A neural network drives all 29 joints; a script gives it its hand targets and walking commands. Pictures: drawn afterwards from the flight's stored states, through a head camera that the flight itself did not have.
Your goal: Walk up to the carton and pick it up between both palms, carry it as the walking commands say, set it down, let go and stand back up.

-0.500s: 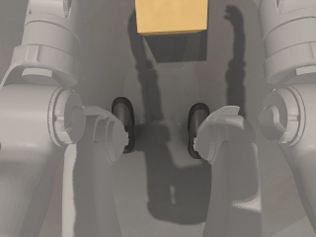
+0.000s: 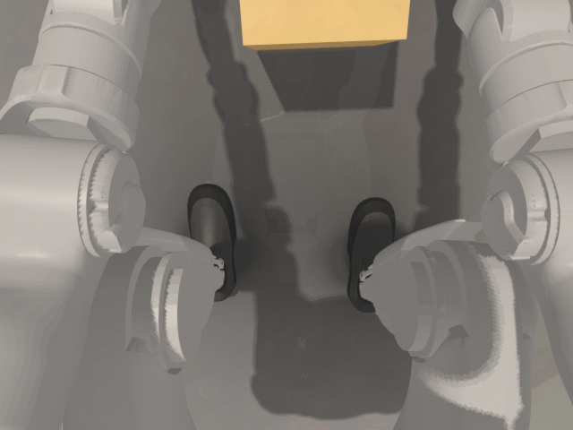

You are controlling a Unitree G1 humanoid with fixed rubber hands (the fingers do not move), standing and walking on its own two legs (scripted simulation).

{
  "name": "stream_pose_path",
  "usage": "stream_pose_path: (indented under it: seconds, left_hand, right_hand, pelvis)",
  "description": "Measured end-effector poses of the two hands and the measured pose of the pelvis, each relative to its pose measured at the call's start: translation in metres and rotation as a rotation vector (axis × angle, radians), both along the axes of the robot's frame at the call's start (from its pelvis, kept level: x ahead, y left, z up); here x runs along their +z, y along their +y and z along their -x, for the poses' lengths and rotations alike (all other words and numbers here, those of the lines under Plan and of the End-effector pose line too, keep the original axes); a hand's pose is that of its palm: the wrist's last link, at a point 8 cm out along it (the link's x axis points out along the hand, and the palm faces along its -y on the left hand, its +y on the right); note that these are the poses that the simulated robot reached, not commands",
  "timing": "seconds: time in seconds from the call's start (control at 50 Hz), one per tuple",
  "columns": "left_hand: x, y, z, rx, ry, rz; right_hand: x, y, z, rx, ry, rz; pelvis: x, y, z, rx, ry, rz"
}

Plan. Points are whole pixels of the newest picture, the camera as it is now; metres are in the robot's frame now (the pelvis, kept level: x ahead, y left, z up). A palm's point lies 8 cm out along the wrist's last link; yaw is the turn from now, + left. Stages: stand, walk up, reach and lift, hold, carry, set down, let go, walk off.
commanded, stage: reach and lift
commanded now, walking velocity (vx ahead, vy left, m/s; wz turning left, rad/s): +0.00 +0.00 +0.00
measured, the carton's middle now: out of the picture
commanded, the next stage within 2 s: none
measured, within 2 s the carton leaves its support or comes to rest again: leaves its support in 1.66 s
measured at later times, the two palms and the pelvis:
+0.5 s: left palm out of the picture +0.57 +0.13 -0.23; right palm out of the picture +0.56 -0.16 -0.23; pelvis +0.00 +0.00 -0.01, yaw +0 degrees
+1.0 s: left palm out of the picture +0.57 +0.11 -0.23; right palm out of the picture +0.56 -0.15 -0.23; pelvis +0.00 +0.00 -0.01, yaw +0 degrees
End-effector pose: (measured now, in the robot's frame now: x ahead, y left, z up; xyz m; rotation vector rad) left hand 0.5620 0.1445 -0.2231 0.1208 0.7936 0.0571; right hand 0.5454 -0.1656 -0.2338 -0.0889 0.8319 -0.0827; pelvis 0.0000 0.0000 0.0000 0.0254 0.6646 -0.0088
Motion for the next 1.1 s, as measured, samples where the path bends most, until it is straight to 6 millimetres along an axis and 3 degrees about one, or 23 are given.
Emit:
stream_pose_path:
  seconds: [0.14, 0.42, 0.62, 1.1]
  left_hand:
    - [-0.002, 0.0, -0.003, -0.001, -0.005, 0.003]
    - [-0.002, -0.004, -0.003, -0.03, -0.003, 0.013]
    - [-0.001, -0.033, -0.005, -0.05, -0.005, 0.114]
    - [-0.003, -0.031, -0.007, -0.002, 0.028, 0.183]
  right_hand:
    - [0.006, 0.001, -0.012, 0.008, -0.05, -0.012]
    - [0.007, 0.003, -0.012, 0.018, -0.052, -0.025]
    - [0.005, 0.013, -0.011, 0.064, -0.043, -0.047]
    - [0.004, 0.011, -0.014, 0.072, -0.003, -0.102]
  pelvis:
    - [-0.006, 0.0, -0.003, 0.002, -0.01, 0.003]
    - [-0.007, 0.0, -0.003, 0.002, -0.015, 0.003]
    - [-0.007, 0.0, -0.003, 0.002, -0.014, 0.003]
    - [-0.01, -0.001, -0.006, 0.002, -0.018, 0.001]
